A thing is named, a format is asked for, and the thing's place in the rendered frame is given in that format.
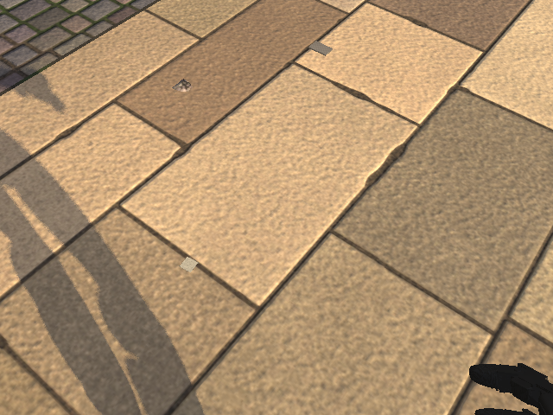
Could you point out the robot right hand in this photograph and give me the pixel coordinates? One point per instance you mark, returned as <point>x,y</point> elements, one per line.
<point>522,381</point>

